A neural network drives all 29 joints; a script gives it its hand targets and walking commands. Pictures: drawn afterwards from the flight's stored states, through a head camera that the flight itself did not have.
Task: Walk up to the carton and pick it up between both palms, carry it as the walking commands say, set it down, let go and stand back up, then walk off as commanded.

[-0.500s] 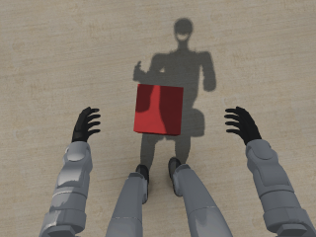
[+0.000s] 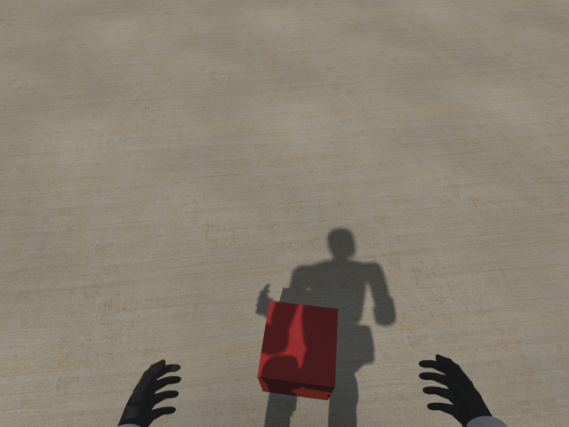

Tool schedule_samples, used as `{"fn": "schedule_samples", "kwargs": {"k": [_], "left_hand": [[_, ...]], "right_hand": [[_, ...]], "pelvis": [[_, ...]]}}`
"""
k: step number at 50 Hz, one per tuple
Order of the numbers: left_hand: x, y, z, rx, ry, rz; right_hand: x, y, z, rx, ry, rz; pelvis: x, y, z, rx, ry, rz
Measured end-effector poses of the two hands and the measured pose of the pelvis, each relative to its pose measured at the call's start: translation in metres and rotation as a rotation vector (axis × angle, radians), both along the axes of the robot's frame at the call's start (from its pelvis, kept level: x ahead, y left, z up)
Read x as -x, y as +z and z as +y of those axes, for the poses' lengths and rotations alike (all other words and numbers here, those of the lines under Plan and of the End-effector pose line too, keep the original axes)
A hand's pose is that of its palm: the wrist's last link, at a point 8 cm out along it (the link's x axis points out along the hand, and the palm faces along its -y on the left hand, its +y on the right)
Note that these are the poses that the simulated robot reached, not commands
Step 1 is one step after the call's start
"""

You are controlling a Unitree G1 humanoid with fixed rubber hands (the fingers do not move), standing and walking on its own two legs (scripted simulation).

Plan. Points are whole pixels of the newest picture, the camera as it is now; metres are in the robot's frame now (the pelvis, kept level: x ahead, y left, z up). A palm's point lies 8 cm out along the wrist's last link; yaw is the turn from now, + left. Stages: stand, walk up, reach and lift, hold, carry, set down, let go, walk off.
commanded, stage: let go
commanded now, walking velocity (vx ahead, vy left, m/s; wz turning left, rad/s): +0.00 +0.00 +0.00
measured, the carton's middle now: (299, 351) +0.39 -0.02 -0.66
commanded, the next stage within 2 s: stand in 0.42 s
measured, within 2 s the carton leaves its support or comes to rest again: neither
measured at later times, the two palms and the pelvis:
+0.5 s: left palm out of the picture +0.15 +0.26 -0.08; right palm (469, 412) +0.15 -0.23 -0.09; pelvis +0.01 +0.01 +0.00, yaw +0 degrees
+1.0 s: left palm out of the picture +0.06 +0.30 -0.10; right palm out of the picture +0.10 -0.27 -0.10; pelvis +0.00 +0.01 +0.00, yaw +1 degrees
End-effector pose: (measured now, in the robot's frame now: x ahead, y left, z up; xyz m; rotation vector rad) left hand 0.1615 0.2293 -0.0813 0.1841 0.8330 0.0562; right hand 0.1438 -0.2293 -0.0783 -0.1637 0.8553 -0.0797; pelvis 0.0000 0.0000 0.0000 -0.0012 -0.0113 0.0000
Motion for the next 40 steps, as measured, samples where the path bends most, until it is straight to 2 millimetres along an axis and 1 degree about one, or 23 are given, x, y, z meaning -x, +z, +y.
{"fn": "schedule_samples", "kwargs": {"k": [3,6,10,13,18,22,26,33,36,40], "left_hand": [[0.009,0.002,0.006,0.006,0.010,0.011],[0.014,0.003,0.010,0.009,0.020,0.016],[0.014,0.004,0.014,0.014,0.031,0.014],[0.010,0.007,0.015,0.013,0.035,-0.005],[0.003,0.011,0.016,0.008,0.047,-0.041],[0.005,0.008,0.020,-0.032,0.030,-0.036],[0.018,0.001,0.038,-0.113,0.029,0.015],[0.046,0.001,0.071,-0.179,0.109,0.040],[0.058,-0.001,0.079,-0.189,0.130,0.062],[0.074,-0.004,0.081,-0.191,0.144,0.099]], "right_hand": [[-0.004,0.001,0.002,0.002,0.011,-0.001],[-0.010,0.001,0.006,0.002,0.021,-0.004],[-0.017,0.001,0.012,-0.004,0.021,-0.017],[-0.020,0.000,0.015,-0.010,0.013,-0.011],[-0.016,-0.004,0.014,0.013,-0.003,0.028],[-0.010,-0.007,0.007,0.034,-0.024,0.038],[-0.002,-0.012,-0.007,0.068,-0.039,0.008],[0.017,-0.014,-0.034,0.133,-0.045,0.019],[0.023,-0.014,-0.041,0.155,-0.040,0.032],[0.029,-0.015,-0.046,0.163,-0.034,0.050]], "pelvis": [[-0.001,0.000,0.004,0.003,0.002,-0.023],[-0.002,0.000,0.008,0.004,0.003,-0.043],[-0.003,-0.001,0.012,0.006,0.003,-0.061],[-0.002,-0.001,0.014,0.007,-0.003,-0.069],[-0.002,-0.002,0.016,0.009,-0.016,-0.072],[-0.003,-0.004,0.015,0.008,-0.017,-0.054],[-0.008,-0.004,0.014,0.001,-0.001,-0.020],[-0.013,-0.003,0.012,0.001,0.016,-0.007],[-0.012,-0.002,0.011,0.001,0.018,-0.005],[-0.009,-0.001,0.009,0.002,0.020,-0.005]]}}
